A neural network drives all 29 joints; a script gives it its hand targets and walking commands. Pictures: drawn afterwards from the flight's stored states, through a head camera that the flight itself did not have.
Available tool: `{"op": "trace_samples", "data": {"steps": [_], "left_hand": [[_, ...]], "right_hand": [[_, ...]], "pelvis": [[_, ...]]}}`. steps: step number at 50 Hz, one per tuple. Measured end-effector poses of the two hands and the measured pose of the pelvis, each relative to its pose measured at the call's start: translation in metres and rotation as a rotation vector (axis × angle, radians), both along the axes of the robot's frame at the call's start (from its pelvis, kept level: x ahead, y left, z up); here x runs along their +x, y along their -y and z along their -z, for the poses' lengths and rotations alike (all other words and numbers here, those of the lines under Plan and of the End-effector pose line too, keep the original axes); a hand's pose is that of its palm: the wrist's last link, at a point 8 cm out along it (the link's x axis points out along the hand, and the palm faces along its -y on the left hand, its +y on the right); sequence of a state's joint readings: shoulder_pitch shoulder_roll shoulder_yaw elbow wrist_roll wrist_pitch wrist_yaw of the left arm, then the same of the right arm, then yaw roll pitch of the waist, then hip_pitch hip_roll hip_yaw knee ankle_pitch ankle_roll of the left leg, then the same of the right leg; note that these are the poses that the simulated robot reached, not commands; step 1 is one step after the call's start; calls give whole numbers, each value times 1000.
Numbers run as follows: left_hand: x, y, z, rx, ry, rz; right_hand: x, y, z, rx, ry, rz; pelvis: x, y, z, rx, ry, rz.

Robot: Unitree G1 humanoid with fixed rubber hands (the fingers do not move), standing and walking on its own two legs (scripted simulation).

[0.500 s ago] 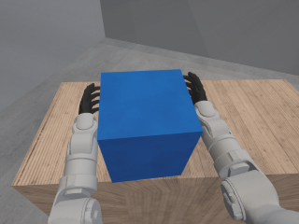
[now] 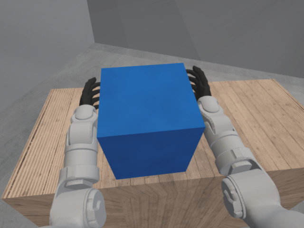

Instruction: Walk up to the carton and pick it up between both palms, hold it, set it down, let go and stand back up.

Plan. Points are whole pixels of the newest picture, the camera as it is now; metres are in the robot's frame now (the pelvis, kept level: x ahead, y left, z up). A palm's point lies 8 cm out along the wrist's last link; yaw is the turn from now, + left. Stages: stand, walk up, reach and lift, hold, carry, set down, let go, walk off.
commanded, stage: reach and lift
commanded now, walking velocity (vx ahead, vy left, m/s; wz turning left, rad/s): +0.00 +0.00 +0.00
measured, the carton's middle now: (147, 125) +0.36 +0.05 +0.10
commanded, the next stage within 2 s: hold in 1.90 s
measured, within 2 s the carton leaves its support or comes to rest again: neither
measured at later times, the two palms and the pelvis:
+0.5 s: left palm (80, 89) +0.35 +0.21 +0.22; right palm (209, 81) +0.39 -0.09 +0.24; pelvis -0.01 +0.01 +0.00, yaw +0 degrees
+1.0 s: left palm (91, 78) +0.36 +0.19 +0.24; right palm (225, 70) +0.38 -0.11 +0.27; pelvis -0.01 +0.00 +0.00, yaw +0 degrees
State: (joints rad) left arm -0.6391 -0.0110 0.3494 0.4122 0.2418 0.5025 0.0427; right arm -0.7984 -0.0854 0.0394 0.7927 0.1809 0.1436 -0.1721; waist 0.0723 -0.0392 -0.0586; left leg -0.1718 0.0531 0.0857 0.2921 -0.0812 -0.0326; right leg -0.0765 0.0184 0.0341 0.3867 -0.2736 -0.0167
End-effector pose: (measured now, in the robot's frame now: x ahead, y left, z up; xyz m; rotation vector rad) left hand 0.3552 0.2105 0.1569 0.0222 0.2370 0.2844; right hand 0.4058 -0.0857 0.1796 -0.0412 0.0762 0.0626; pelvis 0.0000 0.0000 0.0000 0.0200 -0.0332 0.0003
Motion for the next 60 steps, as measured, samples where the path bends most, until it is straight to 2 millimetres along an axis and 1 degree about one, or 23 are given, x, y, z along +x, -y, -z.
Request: {"op": "trace_samples", "data": {"steps": [3, 6, 10, 13, 17, 21, 26, 29, 34, 37, 40, 44, 48, 55, 60], "left_hand": [[3, 6, -9, 3, 17, 27], [1, 10, -13, 1, 12, 39], [-5, 9, -15, 6, -9, 44], [-9, 6, -20, 4, -2, 39], [-11, 1, -31, 11, 13, 45], [-10, -2, -47, 19, 36, 49], [-5, -1, -63, 25, 55, 61], [1, 3, -63, 33, 35, 79], [8, 9, -55, 32, 1, 95], [11, 13, -58, 33, 5, 99], [11, 17, -67, 35, 28, 102], [10, 22, -81, 38, 63, 110], [7, 24, -85, 33, 60, 118], [5, 22, -86, 22, 33, 124], [5, 23, -94, 24, 42, 127]], "right_hand": [[-4, 7, -10, 1, 18, 22], [-8, 11, -14, -3, 11, 32], [-14, 11, -15, -11, -7, 32], [-17, 8, -19, -13, -1, 29], [-20, 4, -32, -18, 16, 30], [-20, 0, -46, -11, 38, 32], [-18, 2, -61, 12, 53, 43], [-16, 7, -59, 23, 32, 55], [-12, 14, -50, 21, -2, 69], [-12, 18, -51, 25, 0, 75], [-13, 22, -58, 42, 20, 84], [-18, 27, -75, 54, 54, 93], [-21, 29, -88, 40, 52, 96], [-23, 27, -92, 24, 22, 95], [-24, 28, -98, 26, 30, 99]], "pelvis": [[0, 0, 0, 1, 9, 0], [-1, 1, 0, 1, 23, 0], [-4, 0, 0, 0, 37, 0], [-7, -1, 0, -1, 41, 1], [-11, -2, 0, -3, 47, 1], [-13, -4, 0, -4, 49, 0], [-12, -6, 0, -4, 47, -1], [-12, -6, 0, -3, 48, -1], [-10, -6, 0, -2, 48, -1], [-8, -5, 0, -1, 46, -1], [-6, -4, 0, 0, 44, -1], [-5, -4, 0, 0, 48, -1], [-7, -4, 0, 0, 61, -1], [-8, -5, 0, -1, 64, -1], [-8, -5, 0, -1, 62, -1]]}}
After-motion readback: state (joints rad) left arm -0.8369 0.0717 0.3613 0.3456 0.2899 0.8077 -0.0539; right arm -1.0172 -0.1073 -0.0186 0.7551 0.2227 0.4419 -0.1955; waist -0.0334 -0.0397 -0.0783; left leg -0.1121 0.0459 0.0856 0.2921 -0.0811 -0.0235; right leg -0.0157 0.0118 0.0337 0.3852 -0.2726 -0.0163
